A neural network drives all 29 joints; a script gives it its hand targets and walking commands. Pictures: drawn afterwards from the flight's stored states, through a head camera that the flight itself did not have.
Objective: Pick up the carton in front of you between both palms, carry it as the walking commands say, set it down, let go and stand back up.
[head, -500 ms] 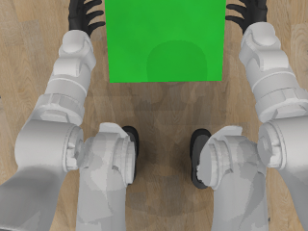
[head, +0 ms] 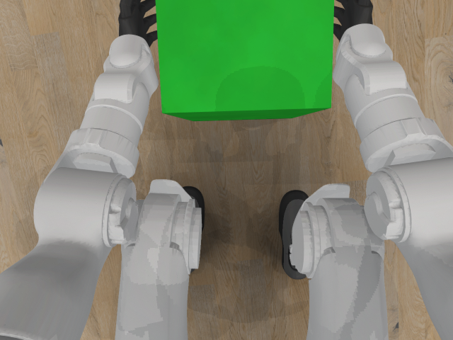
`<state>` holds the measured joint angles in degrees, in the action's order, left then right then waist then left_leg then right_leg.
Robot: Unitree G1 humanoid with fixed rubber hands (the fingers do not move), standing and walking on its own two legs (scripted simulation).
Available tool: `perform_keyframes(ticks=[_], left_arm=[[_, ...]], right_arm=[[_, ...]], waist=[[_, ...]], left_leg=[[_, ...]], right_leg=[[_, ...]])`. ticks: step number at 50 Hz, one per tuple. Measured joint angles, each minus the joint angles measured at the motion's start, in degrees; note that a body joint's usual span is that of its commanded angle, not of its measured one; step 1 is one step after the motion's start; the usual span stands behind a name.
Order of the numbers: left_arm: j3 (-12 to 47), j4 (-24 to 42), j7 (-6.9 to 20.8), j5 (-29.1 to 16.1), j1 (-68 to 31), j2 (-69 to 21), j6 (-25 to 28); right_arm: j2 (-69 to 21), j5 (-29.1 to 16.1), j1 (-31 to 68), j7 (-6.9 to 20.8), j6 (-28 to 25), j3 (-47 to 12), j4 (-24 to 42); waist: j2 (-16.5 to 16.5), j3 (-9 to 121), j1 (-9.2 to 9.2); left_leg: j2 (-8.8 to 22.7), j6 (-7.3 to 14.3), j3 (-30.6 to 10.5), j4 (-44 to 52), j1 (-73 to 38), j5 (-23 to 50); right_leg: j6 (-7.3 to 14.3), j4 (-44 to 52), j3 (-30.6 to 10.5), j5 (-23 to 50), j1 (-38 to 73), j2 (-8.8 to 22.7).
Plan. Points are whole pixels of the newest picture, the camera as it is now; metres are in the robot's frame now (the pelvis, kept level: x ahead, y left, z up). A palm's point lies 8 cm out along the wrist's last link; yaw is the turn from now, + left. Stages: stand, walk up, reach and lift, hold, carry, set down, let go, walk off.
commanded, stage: reach and lift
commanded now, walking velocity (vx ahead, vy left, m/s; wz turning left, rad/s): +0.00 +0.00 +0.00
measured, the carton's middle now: (242, 54) +0.52 +0.01 -0.23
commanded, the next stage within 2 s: none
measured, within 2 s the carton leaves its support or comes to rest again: neither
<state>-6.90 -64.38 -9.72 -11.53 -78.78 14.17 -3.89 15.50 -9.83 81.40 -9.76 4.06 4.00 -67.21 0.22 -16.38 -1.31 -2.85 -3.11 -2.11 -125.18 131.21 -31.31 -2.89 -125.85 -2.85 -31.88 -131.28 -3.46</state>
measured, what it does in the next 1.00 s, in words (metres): rises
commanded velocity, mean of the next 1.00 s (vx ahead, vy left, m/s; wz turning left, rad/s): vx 0.00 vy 0.00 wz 0.00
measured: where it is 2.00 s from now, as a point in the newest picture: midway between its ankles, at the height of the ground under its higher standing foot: (240, 246)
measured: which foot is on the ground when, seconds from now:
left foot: down 0.00-1.00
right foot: down 0.00-1.00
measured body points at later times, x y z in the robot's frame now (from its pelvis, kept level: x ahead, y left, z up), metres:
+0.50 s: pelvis +0.00 +0.00 +0.10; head +0.26 +0.00 +0.47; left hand +0.50 +0.16 +0.03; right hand +0.51 -0.14 +0.03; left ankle +0.12 +0.13 -0.33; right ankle +0.11 -0.13 -0.33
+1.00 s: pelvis +0.04 +0.00 +0.23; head +0.21 +0.00 +0.65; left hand +0.46 +0.16 +0.18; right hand +0.47 -0.15 +0.18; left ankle +0.12 +0.13 -0.33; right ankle +0.11 -0.13 -0.33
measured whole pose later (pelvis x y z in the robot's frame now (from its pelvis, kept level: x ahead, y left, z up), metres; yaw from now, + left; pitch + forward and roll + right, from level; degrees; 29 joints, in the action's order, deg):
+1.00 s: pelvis +0.04 +0.00 +0.23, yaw +0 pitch +34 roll +0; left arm -21.5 -37.4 -3.8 7.9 -39.8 -3.1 -18.0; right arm -3.1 8.4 40.6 -4.9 17.6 20.9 -38.7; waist 0.6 13.8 -0.9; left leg -5.8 -3.1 -6.2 -83.0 88.4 -28.7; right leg -2.6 -83.4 -6.3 -29.1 -88.3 -6.4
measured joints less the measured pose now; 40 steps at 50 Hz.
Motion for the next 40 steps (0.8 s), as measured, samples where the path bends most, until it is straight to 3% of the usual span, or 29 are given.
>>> perform_keyframes(ticks=[5,8,12,18,23,29,40], left_arm=[[-0.5,8.3,-0.8,-0.1,6.1,-1.3,-3.0],[-2.6,13.5,-0.6,1.6,10.4,-2.9,-5.3],[-8.0,17.2,0.8,6.8,14.7,-6.2,-8.6],[-16.9,17.3,4.0,16.8,16.8,-10.6,-12.2],[-19.7,18.7,5.5,21.0,18.2,-12.3,-13.3],[-19.8,22.0,6.4,21.9,21.2,-13.6,-14.0],[-16.1,27.5,6.0,19.7,30.9,-15.7,-15.1]], right_arm=[[-1.2,-0.8,-6.1,-0.6,2.9,0.7,8.2],[-2.9,0.9,-10.4,-0.5,5.1,2.9,13.4],[-6.5,6.1,-14.9,0.6,8.2,8.6,17.2],[-11.0,16.2,-17.7,3.4,11.6,17.9,17.6],[-13.0,20.3,-19.3,4.8,12.7,21.2,19.2],[-14.6,21.0,-22.4,5.5,13.4,21.5,22.7],[-16.7,18.2,-32.6,5.1,14.4,18.1,28.7]], waist=[[0.3,3.5,-0.05],[0.3,7.1,-0.1],[0.1,13.6,-0.09],[0.2,21.1,-0.01],[0.4,24.0,0.09],[0.4,26.1,0.33],[0.4,28.7,0.39]], left_leg=[[-1.1,-1.0,-0.8,-0.4,-0.3,-0.6],[-1.9,-1.5,-1.3,0.5,-1.4,-0.8],[-2.4,-1.6,-1.7,3.6,-3.4,-0.6],[-3.0,-1.4,-2.1,11.5,-7.6,0.9],[-3.3,-1.3,-2.5,17.8,-11.1,2.4],[-3.5,-1.2,-3.0,23.1,-15.2,3.2],[-3.3,-0.7,-3.6,31.7,-27.1,2.3]], right_leg=[[-0.8,-0.3,-0.5,-0.4,0.2,-1.4],[-1.3,0.7,-0.8,-0.5,1.3,-2.1],[-1.5,3.9,-1.0,-0.3,3.5,-2.5],[-1.2,11.7,-1.5,1.1,7.7,-3.0],[-1.0,18.0,-1.9,2.6,11.2,-3.4],[-0.8,23.3,-2.2,3.2,15.3,-3.4],[-0.4,32.0,-2.7,2.5,27.2,-3.3]])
